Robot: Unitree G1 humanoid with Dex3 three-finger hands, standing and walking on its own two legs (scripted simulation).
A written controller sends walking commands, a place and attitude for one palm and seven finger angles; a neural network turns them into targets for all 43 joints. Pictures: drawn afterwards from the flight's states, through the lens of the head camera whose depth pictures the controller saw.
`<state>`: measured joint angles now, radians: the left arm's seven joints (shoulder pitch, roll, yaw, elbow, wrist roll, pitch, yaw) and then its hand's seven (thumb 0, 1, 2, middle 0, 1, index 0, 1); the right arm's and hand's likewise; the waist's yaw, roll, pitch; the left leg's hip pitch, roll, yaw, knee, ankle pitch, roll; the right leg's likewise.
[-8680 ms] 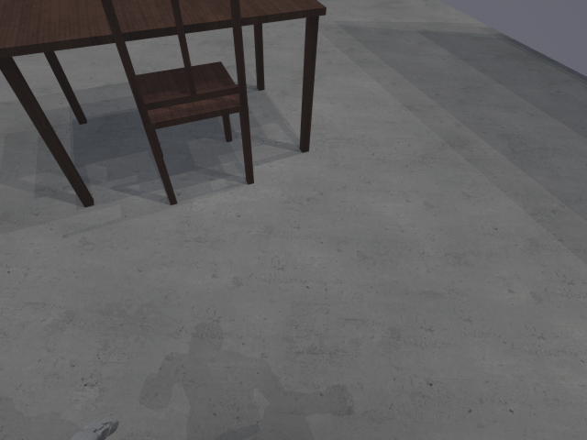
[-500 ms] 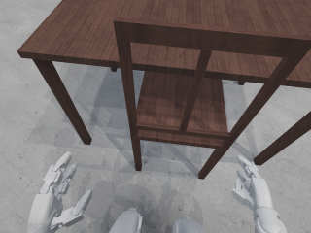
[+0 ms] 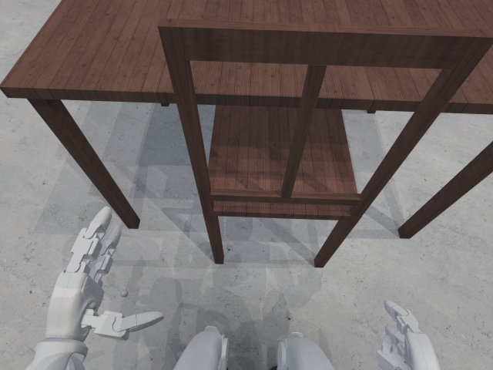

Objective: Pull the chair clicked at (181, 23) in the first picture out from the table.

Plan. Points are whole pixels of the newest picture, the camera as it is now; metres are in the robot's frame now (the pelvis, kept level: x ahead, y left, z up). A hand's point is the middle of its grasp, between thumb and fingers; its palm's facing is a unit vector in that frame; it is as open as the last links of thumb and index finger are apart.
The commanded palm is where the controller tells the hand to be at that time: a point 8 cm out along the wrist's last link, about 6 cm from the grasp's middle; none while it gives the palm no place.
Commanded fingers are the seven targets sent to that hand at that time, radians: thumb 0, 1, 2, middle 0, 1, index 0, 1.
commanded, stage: raise the hand toward the chair's back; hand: left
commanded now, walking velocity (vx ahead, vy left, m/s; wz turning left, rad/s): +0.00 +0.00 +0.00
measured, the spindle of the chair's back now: (297, 145) +0.50 -0.07 +0.03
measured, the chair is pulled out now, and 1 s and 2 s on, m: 0.00 0.00 0.00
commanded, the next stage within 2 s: aim the fingers beside a spindle in 1.06 s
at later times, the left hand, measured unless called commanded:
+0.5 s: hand (92, 270) +0.24 +0.22 +0.06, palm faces +0.03 -1.00 -0.08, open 16.9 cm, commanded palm +0.23 +0.28 +0.06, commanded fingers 0.00 -0.50 0.30 -0.06 -0.08 -0.06 -0.08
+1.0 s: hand (96, 269) +0.25 +0.22 +0.05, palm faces +0.00 -1.00 -0.07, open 16.9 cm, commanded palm +0.23 +0.28 +0.06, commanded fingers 0.00 -0.50 0.30 -0.06 -0.08 -0.06 -0.08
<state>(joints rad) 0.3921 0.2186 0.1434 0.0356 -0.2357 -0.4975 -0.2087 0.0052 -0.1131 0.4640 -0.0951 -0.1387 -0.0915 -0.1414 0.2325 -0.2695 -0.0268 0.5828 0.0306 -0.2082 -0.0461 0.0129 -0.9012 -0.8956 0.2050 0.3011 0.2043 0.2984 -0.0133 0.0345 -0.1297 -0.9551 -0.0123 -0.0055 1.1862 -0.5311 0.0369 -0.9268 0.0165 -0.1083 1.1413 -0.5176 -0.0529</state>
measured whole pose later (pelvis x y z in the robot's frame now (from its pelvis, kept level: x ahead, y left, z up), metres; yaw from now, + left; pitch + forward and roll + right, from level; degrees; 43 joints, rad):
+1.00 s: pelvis +0.01 +0.02 +0.02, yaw +0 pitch +16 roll -3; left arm 0.28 0.27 0.21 0.11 -0.28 -0.40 -0.28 -0.01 -0.50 0.30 -0.06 -0.08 -0.06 -0.08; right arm 0.23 -0.26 0.01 0.55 0.03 -0.20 -0.03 0.01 -0.90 -0.90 0.21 0.30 0.21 0.30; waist -0.01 0.04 -0.12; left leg -0.87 -0.02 -0.01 1.10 -0.50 0.06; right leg -0.82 0.01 -0.10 1.03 -0.48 -0.03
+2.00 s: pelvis +0.01 +0.00 +0.00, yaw +0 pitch +19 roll -2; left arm 0.04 0.19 0.10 0.25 -0.20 -0.45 -0.16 -0.01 -0.50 0.30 -0.06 -0.08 -0.06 -0.08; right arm 0.21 -0.25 0.01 0.55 0.01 -0.15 -0.01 0.01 -0.90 -0.90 0.21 0.30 0.21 0.30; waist -0.02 0.04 -0.14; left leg -0.99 -0.02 0.00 1.19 -0.54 0.04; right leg -0.96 0.01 -0.10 1.15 -0.52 -0.05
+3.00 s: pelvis +0.00 +0.00 -0.02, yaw +0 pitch +22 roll -1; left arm -0.14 0.12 0.02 0.42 -0.11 -0.50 -0.01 -0.01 -0.50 0.30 -0.06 -0.08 -0.06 -0.08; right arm 0.21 -0.25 0.00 0.56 0.00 -0.04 0.03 0.01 -0.90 -0.90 0.20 0.30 0.20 0.30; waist -0.03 0.04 -0.15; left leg -1.07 -0.01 0.02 1.25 -0.55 0.03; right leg -1.06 0.01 -0.09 1.22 -0.54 -0.06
